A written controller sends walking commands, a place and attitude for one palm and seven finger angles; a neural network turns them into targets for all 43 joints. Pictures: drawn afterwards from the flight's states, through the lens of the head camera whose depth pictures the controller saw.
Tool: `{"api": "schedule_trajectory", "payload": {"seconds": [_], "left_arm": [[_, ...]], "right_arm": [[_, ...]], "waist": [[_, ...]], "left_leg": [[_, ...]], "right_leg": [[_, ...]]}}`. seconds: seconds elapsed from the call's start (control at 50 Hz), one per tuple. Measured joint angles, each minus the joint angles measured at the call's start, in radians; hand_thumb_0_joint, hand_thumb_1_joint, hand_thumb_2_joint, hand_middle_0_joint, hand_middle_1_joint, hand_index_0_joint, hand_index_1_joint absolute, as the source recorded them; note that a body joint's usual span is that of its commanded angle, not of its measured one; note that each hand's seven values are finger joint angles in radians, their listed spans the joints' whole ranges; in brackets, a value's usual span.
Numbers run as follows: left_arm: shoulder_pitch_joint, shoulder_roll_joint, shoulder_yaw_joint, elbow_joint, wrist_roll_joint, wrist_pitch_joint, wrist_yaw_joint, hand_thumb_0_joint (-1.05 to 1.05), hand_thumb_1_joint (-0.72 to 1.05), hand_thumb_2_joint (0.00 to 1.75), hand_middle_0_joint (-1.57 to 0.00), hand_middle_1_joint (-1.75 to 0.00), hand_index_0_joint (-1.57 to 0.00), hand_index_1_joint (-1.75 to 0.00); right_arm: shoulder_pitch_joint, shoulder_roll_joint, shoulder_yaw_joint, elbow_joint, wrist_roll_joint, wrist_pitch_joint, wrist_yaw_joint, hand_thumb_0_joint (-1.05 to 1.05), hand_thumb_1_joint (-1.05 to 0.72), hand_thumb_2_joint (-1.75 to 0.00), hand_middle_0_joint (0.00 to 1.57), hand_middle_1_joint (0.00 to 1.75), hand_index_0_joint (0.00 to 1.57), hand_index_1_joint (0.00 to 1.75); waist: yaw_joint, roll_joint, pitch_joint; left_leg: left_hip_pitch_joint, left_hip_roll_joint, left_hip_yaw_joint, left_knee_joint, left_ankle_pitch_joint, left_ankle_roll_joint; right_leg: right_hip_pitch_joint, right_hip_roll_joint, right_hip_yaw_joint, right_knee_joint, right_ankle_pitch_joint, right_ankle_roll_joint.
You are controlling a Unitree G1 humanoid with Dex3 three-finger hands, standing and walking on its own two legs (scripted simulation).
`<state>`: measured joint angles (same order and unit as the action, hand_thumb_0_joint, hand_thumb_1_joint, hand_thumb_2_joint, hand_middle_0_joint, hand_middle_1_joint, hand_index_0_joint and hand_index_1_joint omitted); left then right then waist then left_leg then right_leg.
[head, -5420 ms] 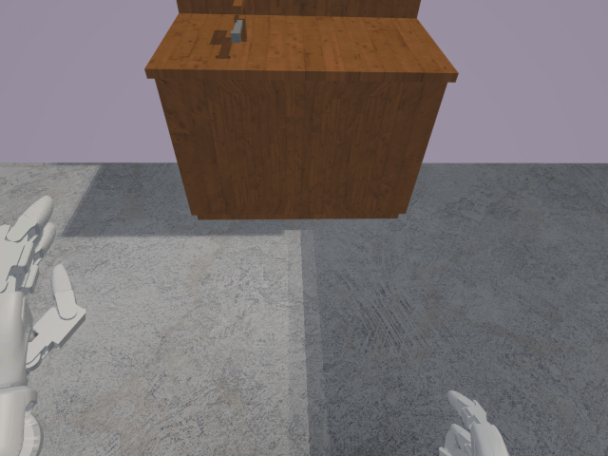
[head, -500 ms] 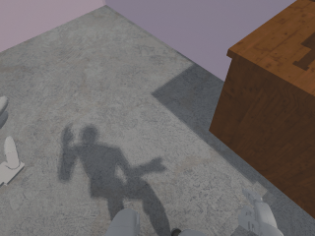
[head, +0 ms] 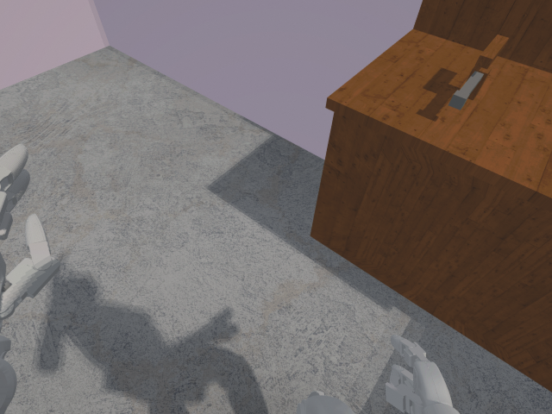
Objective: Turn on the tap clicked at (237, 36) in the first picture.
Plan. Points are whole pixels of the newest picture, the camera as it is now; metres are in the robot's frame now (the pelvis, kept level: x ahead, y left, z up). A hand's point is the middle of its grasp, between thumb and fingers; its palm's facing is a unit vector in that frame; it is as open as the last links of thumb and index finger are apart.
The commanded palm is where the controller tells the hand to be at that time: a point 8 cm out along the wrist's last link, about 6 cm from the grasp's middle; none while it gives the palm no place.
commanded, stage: turn to face it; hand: left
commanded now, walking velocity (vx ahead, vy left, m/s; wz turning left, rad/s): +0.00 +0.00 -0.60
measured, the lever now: (458, 100) +0.77 -0.31 +0.06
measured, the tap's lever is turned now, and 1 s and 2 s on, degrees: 0 0 0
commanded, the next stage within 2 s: take the last steps up to it in 1.42 s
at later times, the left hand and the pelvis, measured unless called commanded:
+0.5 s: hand (234, 244) +0.25 +0.08 +0.19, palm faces +0.04 -0.80 -0.60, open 7.4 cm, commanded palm +0.21 +0.15 +0.18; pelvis -0.04 -0.06 +0.00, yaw -19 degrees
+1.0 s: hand (326, 277) +0.23 -0.01 +0.18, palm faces -0.15 -0.87 -0.47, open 7.4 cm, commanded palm +0.20 +0.06 +0.18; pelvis -0.10 -0.06 -0.01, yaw -38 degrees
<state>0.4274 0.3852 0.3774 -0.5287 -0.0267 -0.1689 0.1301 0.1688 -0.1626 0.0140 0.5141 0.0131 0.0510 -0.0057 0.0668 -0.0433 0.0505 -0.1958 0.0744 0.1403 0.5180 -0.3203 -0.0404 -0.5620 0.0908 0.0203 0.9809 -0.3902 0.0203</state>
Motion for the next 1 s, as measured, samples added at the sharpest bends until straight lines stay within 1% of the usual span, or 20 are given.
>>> {"api": "schedule_trajectory", "payload": {"seconds": [0.06, 0.1, 0.16, 0.2, 0.22, 0.24, 0.28, 0.32, 0.36, 0.42, 0.52, 0.62, 0.68, 0.72, 0.76, 0.8, 0.82, 0.9, 0.96, 1.0], "left_arm": [[0.001, -0.028, -0.014, -0.007, -0.002, 0.006, 0.005, 0.02, 0.89, 0.90, -0.21, -0.31, -0.21, -0.30], [-0.006, -0.035, -0.024, -0.011, -0.001, 0.006, 0.008, 0.02, 0.89, 0.90, -0.21, -0.31, -0.21, -0.30], [-0.030, -0.008, -0.022, 0.000, 0.001, 0.004, 0.005, 0.01, 0.89, 0.90, -0.21, -0.31, -0.21, -0.30], [-0.045, 0.024, -0.008, 0.007, 0.002, 0.001, 0.002, 0.01, 0.89, 0.90, -0.21, -0.31, -0.21, -0.30], [-0.057, 0.025, -0.008, 0.012, 0.004, -0.002, 0.000, 0.01, 0.89, 0.90, -0.21, -0.31, -0.21, -0.30], [-0.062, 0.025, -0.007, 0.010, 0.003, -0.005, -0.001, 0.01, 0.89, 0.90, -0.21, -0.31, -0.21, -0.30], [-0.046, 0.025, -0.003, -0.013, -0.008, -0.006, -0.001, 0.01, 0.89, 0.90, -0.21, -0.31, -0.21, -0.30], [0.019, 0.034, 0.018, -0.056, -0.023, -0.014, -0.003, 0.01, 0.89, 0.90, -0.21, -0.31, -0.22, -0.30], [0.098, 0.049, 0.043, -0.099, -0.033, -0.027, 0.000, 0.01, 0.89, 0.90, -0.21, -0.31, -0.22, -0.30], [0.171, 0.077, 0.077, -0.135, -0.040, -0.043, 0.006, 0.01, 0.88, 0.90, -0.22, -0.31, -0.22, -0.30], [0.172, 0.085, 0.099, -0.104, -0.040, -0.044, 0.014, 0.01, 0.88, 0.90, -0.22, -0.31, -0.22, -0.30], [0.107, 0.019, 0.038, -0.026, -0.032, -0.005, 0.016, 0.01, 0.89, 0.90, -0.21, -0.31, -0.22, -0.30], [0.071, -0.020, -0.010, -0.010, -0.024, 0.013, 0.014, 0.01, 0.89, 0.90, -0.21, -0.31, -0.22, -0.30], [0.039, -0.025, -0.025, -0.007, -0.016, 0.016, 0.010, 0.01, 0.89, 0.90, -0.21, -0.31, -0.22, -0.30], [0.021, -0.022, -0.026, 0.002, -0.003, 0.010, 0.010, 0.01, 0.89, 0.90, -0.21, -0.31, -0.22, -0.30], [0.006, -0.019, -0.025, 0.008, 0.001, 0.009, 0.009, 0.01, 0.89, 0.90, -0.21, -0.31, -0.21, -0.30], [-0.004, -0.020, -0.027, 0.009, 0.000, 0.007, 0.010, 0.02, 0.89, 0.90, -0.21, -0.31, -0.21, -0.30], [-0.029, -0.033, -0.030, 0.008, -0.005, -0.003, 0.018, 0.02, 0.89, 0.90, -0.21, -0.31, -0.21, -0.30], [-0.043, -0.012, -0.016, 0.017, -0.009, -0.009, 0.017, 0.01, 0.89, 0.90, -0.21, -0.31, -0.21, -0.30], [-0.050, 0.014, -0.004, 0.022, -0.009, -0.009, 0.014, 0.01, 0.89, 0.90, -0.20, -0.31, -0.21, -0.30]], "right_arm": [[0.026, 0.009, 0.008, 0.010, 0.008, -0.024, 0.013, 0.01, -0.91, -0.90, 0.20, 0.30, 0.20, 0.30], [0.040, 0.013, 0.015, 0.015, 0.010, -0.040, 0.019, 0.01, -0.91, -0.90, 0.20, 0.30, 0.20, 0.30], [0.053, 0.019, 0.024, 0.017, 0.009, -0.059, 0.021, 0.01, -0.91, -0.90, 0.20, 0.30, 0.20, 0.30], [0.059, 0.014, 0.024, 0.012, 0.011, -0.069, 0.023, 0.01, -0.90, -0.90, 0.20, 0.30, 0.20, 0.30], [0.048, 0.002, 0.017, 0.017, 0.014, -0.069, 0.023, 0.01, -0.90, -0.90, 0.20, 0.30, 0.20, 0.30], [0.032, -0.012, 0.012, 0.028, 0.014, -0.065, 0.020, 0.01, -0.90, -0.90, 0.20, 0.30, 0.20, 0.30], [-0.002, -0.038, -0.004, 0.049, 0.016, -0.048, 0.015, 0.01, -0.91, -0.90, 0.20, 0.30, 0.20, 0.30], [-0.027, -0.062, -0.020, 0.052, 0.015, -0.027, 0.010, 0.02, -0.91, -0.90, 0.20, 0.30, 0.20, 0.30], [-0.040, -0.081, -0.035, 0.049, 0.011, -0.010, 0.006, 0.02, -0.91, -0.90, 0.20, 0.30, 0.20, 0.30], [-0.043, -0.101, -0.059, 0.047, 0.005, 0.007, -0.003, 0.02, -0.91, -0.90, 0.19, 0.30, 0.20, 0.30], [-0.028, -0.114, -0.076, 0.044, 0.009, 0.024, -0.013, 0.02, -0.91, -0.90, 0.19, 0.30, 0.19, 0.30], [-0.007, -0.104, -0.055, 0.030, 0.013, 0.034, -0.016, 0.01, -0.91, -0.90, 0.19, 0.30, 0.19, 0.30], [0.005, -0.090, -0.037, 0.013, 0.010, 0.033, -0.017, 0.01, -0.91, -0.90, 0.19, 0.30, 0.20, 0.30], [0.000, -0.060, -0.024, 0.007, 0.005, 0.027, -0.023, 0.01, -0.91, -0.90, 0.19, 0.30, 0.20, 0.30], [-0.004, -0.029, -0.009, -0.002, 0.001, 0.010, -0.023, 0.01, -0.91, -0.90, 0.19, 0.30, 0.20, 0.30], [0.000, -0.002, 0.002, -0.008, 0.000, -0.012, -0.016, 0.01, -0.91, -0.90, 0.19, 0.30, 0.20, 0.30], [0.003, 0.008, 0.007, -0.007, 0.001, -0.022, -0.010, 0.01, -0.91, -0.90, 0.20, 0.30, 0.20, 0.30], [0.014, 0.029, 0.028, 0.000, 0.009, -0.056, 0.013, 0.01, -0.91, -0.90, 0.20, 0.30, 0.20, 0.30], [0.021, 0.037, 0.038, 0.000, 0.008, -0.077, 0.020, 0.01, -0.90, -0.90, 0.20, 0.30, 0.20, 0.30], [0.029, 0.035, 0.038, -0.003, 0.009, -0.087, 0.023, 0.01, -0.90, -0.90, 0.20, 0.30, 0.21, 0.30]], "waist": [[0.008, 0.052, 0.013], [0.006, 0.078, 0.026], [-0.010, 0.094, 0.050], [-0.028, 0.100, 0.065], [-0.044, 0.123, 0.088], [-0.060, 0.128, 0.109], [-0.079, 0.106, 0.139], [-0.094, 0.079, 0.150], [-0.108, 0.062, 0.146], [-0.113, 0.048, 0.125], [-0.089, 0.040, 0.058], [-0.058, 0.033, -0.012], [-0.046, 0.028, -0.040], [-0.024, -0.008, -0.023], [-0.004, -0.019, -0.008], [0.001, -0.002, 0.003], [0.005, 0.011, 0.008], [0.015, 0.072, 0.030], [0.002, 0.092, 0.053], [-0.012, 0.091, 0.068]], "left_leg": [[0.021, 0.057, 0.035, 0.012, -0.015, -0.013], [0.026, 0.093, 0.059, 0.022, -0.020, -0.027], [0.010, 0.142, 0.086, 0.063, -0.035, -0.056], [-0.027, 0.182, 0.088, 0.136, -0.064, -0.078], [-0.060, 0.210, 0.062, 0.200, -0.067, -0.066], [-0.108, 0.200, 0.014, 0.301, -0.122, -0.058], [-0.202, 0.127, -0.066, 0.515, -0.211, -0.053], [-0.270, 0.069, -0.096, 0.643, -0.216, -0.053], [-0.312, 0.036, -0.106, 0.674, -0.185, -0.057], [-0.331, 0.011, -0.104, 0.603, -0.134, -0.062], [-0.278, -0.015, -0.098, 0.400, -0.101, -0.052], [-0.168, -0.039, -0.100, 0.204, -0.094, -0.028], [-0.070, -0.036, -0.089, 0.022, -0.027, 0.001], [-0.054, -0.043, -0.056, 0.003, 0.054, 0.016], [-0.042, -0.028, -0.020, 0.014, 0.045, 0.019], [-0.031, -0.001, -0.004, 0.020, 0.035, 0.015], [-0.026, 0.015, 0.004, 0.019, 0.034, 0.011], [-0.017, 0.088, 0.047, 0.018, 0.040, -0.012], [-0.037, 0.135, 0.075, 0.046, 0.035, -0.038], [-0.067, 0.163, 0.087, 0.100, 0.016, -0.060]], "right_leg": [[0.037, -0.064, -0.058, 0.006, -0.017, 0.025], [0.089, -0.096, -0.077, -0.082, -0.005, 0.034], [0.176, -0.116, -0.102, -0.233, 0.023, 0.037], [0.237, -0.107, -0.122, -0.347, 0.098, 0.017], [0.237, -0.083, -0.135, -0.345, 0.102, -0.016], [0.224, -0.072, -0.135, -0.326, 0.090, -0.045], [0.201, -0.068, -0.109, -0.315, 0.083, -0.078], [0.190, -0.061, -0.070, -0.339, 0.107, -0.088], [0.190, -0.049, -0.040, -0.378, 0.139, -0.093], [0.202, -0.032, -0.006, -0.433, 0.180, -0.098], [0.207, -0.006, 0.046, -0.473, 0.216, -0.101], [0.198, 0.016, 0.088, -0.479, 0.236, -0.094], [0.175, 0.034, 0.099, -0.455, 0.237, -0.081], [0.144, 0.028, 0.115, -0.371, 0.150, -0.059], [0.076, 0.012, 0.070, -0.155, 0.022, -0.026], [0.034, -0.017, 0.019, 0.033, -0.012, -0.002], [0.031, -0.036, -0.002, 0.075, -0.018, 0.008], [0.103, -0.106, -0.060, -0.055, -0.028, 0.032], [0.183, -0.125, -0.085, -0.224, -0.009, 0.038], [0.249, -0.124, -0.099, -0.360, 0.083, 0.025]]}}
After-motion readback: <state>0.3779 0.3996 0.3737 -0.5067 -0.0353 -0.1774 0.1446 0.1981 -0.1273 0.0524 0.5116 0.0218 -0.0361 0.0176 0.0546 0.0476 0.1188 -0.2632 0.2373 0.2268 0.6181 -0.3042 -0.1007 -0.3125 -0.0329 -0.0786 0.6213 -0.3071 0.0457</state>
